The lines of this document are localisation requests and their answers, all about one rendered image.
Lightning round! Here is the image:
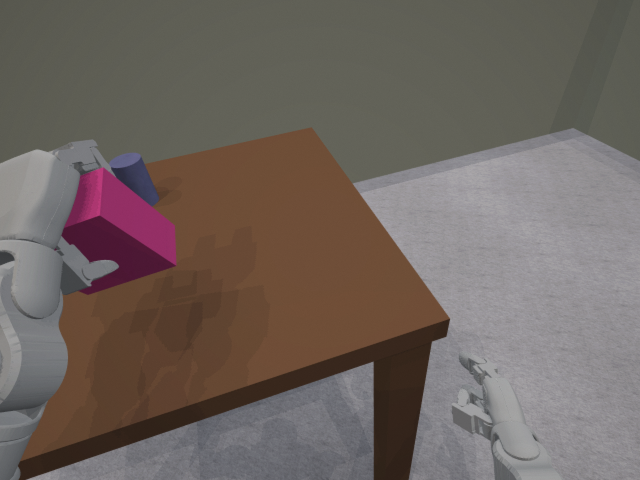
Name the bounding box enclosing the left robot hand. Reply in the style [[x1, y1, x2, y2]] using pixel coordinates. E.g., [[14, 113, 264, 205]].
[[0, 139, 119, 295]]

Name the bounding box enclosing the left robot forearm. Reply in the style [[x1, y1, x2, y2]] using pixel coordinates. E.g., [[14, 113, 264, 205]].
[[0, 240, 68, 480]]

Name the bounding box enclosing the right robot hand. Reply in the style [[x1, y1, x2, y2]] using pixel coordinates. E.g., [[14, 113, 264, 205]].
[[452, 351, 526, 441]]

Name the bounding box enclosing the sponge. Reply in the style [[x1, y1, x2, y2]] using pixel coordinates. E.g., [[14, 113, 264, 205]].
[[55, 167, 176, 295]]

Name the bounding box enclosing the table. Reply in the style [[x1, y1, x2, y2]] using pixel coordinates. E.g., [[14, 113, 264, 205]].
[[18, 127, 450, 480]]

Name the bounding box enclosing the right robot forearm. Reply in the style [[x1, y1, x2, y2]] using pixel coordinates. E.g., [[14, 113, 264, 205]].
[[491, 421, 564, 480]]

